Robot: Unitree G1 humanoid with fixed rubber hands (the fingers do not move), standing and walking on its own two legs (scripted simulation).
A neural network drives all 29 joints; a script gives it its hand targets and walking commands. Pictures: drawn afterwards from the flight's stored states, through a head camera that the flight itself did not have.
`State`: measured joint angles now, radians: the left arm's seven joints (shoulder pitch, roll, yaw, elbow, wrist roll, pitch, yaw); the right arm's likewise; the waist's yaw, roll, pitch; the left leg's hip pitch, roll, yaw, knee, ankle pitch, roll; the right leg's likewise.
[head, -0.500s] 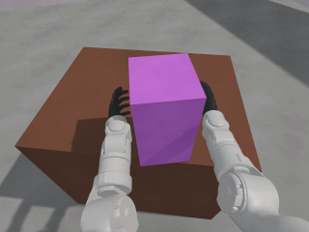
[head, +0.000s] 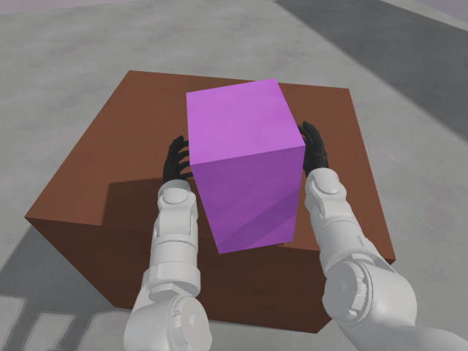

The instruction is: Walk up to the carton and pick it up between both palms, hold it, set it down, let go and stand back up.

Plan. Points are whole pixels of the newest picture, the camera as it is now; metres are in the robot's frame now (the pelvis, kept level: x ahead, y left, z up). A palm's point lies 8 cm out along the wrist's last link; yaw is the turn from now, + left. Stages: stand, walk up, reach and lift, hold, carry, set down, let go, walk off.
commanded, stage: set down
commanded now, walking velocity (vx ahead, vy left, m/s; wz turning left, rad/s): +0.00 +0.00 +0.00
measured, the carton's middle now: (244, 174) +0.42 +0.03 +0.06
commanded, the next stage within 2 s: none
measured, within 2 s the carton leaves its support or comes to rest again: rests again in 0.14 s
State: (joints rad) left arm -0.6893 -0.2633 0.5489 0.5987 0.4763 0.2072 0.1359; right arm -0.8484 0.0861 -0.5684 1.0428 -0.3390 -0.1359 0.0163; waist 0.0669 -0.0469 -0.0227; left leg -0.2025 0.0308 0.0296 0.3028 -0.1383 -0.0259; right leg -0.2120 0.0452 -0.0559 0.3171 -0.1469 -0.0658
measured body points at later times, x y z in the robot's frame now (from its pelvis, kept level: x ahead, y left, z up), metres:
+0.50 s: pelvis +0.02 +0.00 +0.00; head +0.05 +0.00 +0.45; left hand +0.41 +0.15 +0.08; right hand +0.44 -0.11 +0.08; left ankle +0.01 +0.14 -0.75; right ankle +0.01 -0.07 -0.75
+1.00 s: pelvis +0.00 +0.00 -0.01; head +0.07 -0.01 +0.43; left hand +0.42 +0.16 +0.07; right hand +0.47 -0.12 +0.08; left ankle +0.01 +0.14 -0.75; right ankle +0.01 -0.07 -0.75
